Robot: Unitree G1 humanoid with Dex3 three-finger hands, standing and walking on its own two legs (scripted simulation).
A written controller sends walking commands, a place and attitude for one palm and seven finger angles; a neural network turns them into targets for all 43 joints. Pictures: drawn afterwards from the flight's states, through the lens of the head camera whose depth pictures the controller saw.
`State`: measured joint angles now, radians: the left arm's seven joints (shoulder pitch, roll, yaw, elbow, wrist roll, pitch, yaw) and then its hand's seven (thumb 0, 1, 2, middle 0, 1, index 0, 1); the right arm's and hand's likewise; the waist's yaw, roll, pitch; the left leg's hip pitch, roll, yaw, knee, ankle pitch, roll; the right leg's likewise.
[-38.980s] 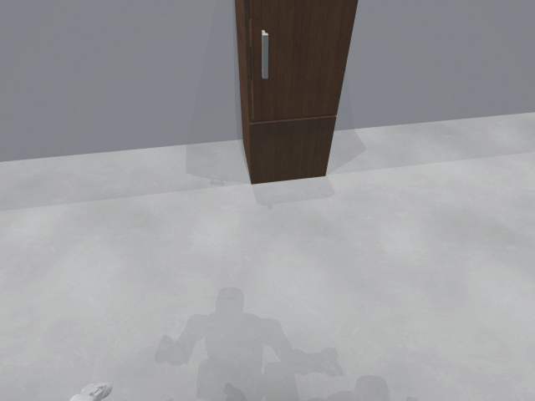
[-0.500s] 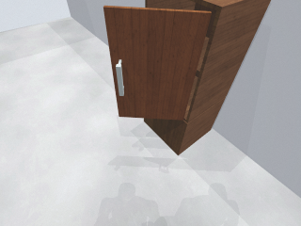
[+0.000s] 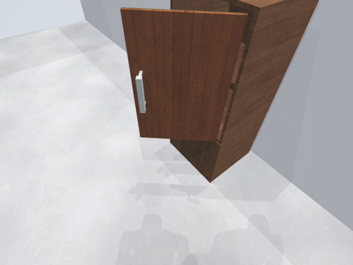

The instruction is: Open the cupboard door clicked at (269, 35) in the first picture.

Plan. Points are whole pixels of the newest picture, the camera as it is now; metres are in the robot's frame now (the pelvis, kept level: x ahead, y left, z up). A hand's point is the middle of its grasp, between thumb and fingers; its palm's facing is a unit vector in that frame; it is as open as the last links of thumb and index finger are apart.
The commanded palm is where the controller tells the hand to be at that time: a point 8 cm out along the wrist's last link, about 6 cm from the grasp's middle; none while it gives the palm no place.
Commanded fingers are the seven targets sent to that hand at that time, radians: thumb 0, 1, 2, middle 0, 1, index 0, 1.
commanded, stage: look again from close up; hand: left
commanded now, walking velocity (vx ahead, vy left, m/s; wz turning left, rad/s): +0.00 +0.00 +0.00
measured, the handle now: (141, 92) +0.72 +0.18 -0.04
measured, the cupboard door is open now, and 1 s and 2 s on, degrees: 48 48 48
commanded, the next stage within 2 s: shuffle to correct the standing spot in 0.06 s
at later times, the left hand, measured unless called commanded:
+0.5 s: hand out of the picture +0.01 +0.14 -0.18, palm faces +0.09 -0.98 -0.17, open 7.4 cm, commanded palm none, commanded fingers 0.00 0.90 0.90 -0.20 -0.30 -0.20 -0.30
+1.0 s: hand (118, 225) +0.26 +0.19 -0.17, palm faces -0.02 -0.98 -0.19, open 7.3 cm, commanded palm none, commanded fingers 0.00 0.90 0.90 -0.20 -0.30 -0.20 -0.30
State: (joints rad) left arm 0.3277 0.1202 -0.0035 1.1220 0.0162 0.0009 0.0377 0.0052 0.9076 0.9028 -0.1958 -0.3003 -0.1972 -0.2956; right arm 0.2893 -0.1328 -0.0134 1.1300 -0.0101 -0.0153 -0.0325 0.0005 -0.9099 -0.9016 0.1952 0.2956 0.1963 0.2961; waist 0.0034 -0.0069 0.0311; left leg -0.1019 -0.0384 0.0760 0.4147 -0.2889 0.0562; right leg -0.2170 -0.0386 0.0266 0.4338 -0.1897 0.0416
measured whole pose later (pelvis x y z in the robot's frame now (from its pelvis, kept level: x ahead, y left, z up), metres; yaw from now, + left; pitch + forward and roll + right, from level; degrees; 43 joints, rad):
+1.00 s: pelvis +0.19 +0.00 +0.00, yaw -2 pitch +1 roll -1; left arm 0.19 0.19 0.07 1.01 0.02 0.00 0.00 0.01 0.93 0.90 -0.19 -0.30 -0.19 -0.29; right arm 0.38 -0.10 -0.02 1.11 -0.04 -0.06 -0.03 0.00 -0.92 -0.90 0.20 0.30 0.20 0.30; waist -0.04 -0.02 0.07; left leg -0.05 0.04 0.14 0.38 -0.34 0.01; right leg -0.49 -0.08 -0.09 0.75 -0.26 -0.01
